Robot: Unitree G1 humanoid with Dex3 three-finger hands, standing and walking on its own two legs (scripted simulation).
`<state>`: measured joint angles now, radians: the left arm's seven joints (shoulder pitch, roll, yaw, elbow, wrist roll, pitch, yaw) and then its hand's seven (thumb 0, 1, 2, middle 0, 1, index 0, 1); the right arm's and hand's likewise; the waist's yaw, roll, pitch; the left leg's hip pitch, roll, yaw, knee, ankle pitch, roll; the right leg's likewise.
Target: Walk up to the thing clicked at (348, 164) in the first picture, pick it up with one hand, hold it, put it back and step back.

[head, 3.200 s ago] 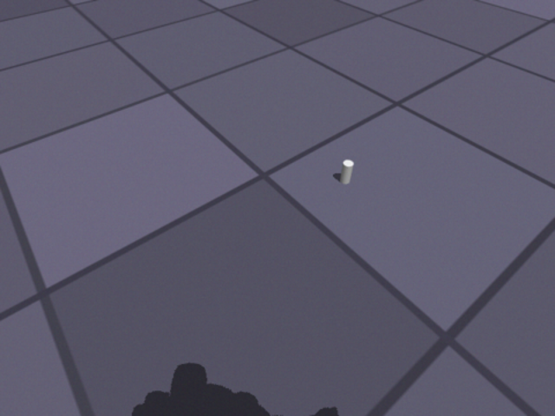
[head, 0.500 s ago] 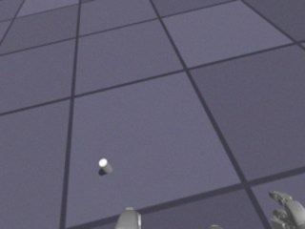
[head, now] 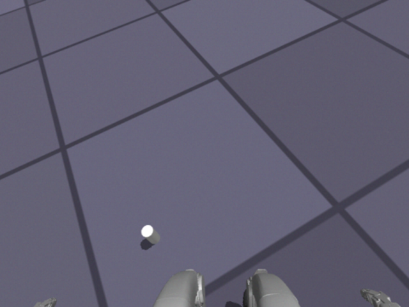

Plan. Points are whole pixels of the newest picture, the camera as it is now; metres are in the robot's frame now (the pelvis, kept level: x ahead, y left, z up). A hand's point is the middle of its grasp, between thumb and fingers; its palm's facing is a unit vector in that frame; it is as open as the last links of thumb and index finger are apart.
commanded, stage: walk up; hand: left
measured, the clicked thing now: (151, 234) +0.46 +0.32 -0.66
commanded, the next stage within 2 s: none
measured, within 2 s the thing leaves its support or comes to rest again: neither
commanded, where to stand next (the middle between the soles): +0.01 +0.28 m, yaw -25 degrees
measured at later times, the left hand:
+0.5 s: hand out of the picture +0.10 +0.58 -0.13, palm faces -0.20 -0.79 -0.58, open 7.4 cm
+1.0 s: hand out of the picture +0.14 +0.66 -0.13, palm faces -0.39 -0.80 -0.45, open 7.4 cm
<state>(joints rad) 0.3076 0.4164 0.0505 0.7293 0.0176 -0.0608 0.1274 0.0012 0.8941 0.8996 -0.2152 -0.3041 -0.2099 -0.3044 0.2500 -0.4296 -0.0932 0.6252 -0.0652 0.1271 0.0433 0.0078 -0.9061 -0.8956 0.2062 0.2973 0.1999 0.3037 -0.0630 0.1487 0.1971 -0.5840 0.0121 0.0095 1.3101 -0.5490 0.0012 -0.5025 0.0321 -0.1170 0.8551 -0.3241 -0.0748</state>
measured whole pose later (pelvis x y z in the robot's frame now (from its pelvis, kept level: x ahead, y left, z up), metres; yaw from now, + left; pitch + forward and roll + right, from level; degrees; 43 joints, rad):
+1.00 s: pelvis -0.07 +0.42 +0.01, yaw -26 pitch -3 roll +0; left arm 0.24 0.44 0.11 0.88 0.09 0.09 0.00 0.01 0.90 0.90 -0.21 -0.30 -0.20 -0.30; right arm 0.38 -0.44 -0.07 0.77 -0.01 -0.07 -0.01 0.00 -0.90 -0.89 0.21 0.30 0.21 0.30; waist -0.01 -0.04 0.01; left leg -0.24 0.11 -0.11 0.74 -0.45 -0.03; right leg -0.39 -0.01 0.10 0.86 -0.50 -0.08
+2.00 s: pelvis -0.08 +0.26 +0.02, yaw -26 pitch -2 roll +2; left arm 0.19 0.37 0.04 0.93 0.02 -0.06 0.04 0.00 0.90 0.90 -0.21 -0.30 -0.21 -0.30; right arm 0.05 -0.37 -0.01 0.89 0.00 0.04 0.00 0.00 -0.90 -0.89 0.21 0.30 0.20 0.30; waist 0.03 0.04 0.14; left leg -0.48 -0.01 -0.08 0.97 -0.49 0.02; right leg -0.33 -0.01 0.01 0.78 -0.41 -0.02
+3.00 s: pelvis -0.07 +0.29 +0.05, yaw -25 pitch -3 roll +0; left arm 0.07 0.35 0.02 1.15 0.01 -0.03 0.00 0.01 0.90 0.90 -0.21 -0.30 -0.20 -0.30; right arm 0.06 -0.37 -0.01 1.13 0.00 0.00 0.02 0.00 -0.91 -0.90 0.21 0.30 0.20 0.30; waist 0.00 0.03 0.06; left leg -0.16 0.05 -0.02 0.41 -0.20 -0.04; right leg -0.15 -0.04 0.02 0.40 -0.21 0.04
